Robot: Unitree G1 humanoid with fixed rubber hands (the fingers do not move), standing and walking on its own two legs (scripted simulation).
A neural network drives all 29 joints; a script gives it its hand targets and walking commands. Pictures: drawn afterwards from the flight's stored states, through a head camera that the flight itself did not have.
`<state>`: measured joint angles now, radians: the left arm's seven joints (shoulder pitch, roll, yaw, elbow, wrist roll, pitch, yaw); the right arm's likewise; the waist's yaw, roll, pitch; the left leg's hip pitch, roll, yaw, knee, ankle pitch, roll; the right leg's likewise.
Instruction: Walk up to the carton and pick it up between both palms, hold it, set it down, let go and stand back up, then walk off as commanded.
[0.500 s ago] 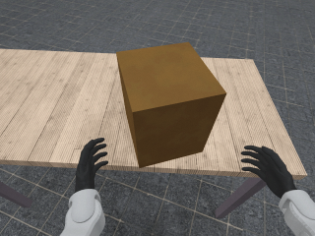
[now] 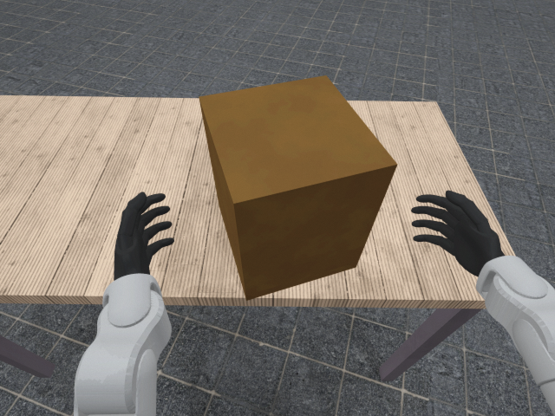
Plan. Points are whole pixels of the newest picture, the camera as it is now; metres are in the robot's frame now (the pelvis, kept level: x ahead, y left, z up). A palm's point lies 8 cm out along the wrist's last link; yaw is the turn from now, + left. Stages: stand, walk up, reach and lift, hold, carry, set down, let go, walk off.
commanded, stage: reach and lift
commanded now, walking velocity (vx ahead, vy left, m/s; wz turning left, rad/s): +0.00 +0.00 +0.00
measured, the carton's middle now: (285, 190) +0.42 +0.03 +0.07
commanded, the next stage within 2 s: none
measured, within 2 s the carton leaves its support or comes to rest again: neither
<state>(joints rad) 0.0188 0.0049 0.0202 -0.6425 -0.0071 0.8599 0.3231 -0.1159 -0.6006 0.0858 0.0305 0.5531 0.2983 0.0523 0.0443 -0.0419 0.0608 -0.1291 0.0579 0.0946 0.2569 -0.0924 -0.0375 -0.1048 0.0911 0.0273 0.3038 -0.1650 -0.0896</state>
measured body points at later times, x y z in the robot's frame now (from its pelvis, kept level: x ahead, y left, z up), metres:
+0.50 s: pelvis -0.01 -0.01 +0.00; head -0.01 -0.02 +0.45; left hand +0.31 +0.21 +0.17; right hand +0.39 -0.20 +0.16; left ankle +0.03 +0.14 -0.75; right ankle +0.00 -0.06 -0.75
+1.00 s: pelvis +0.00 +0.00 +0.00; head +0.02 -0.01 +0.45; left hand +0.35 +0.22 +0.21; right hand +0.46 -0.16 +0.20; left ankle +0.03 +0.14 -0.75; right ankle +0.00 -0.06 -0.75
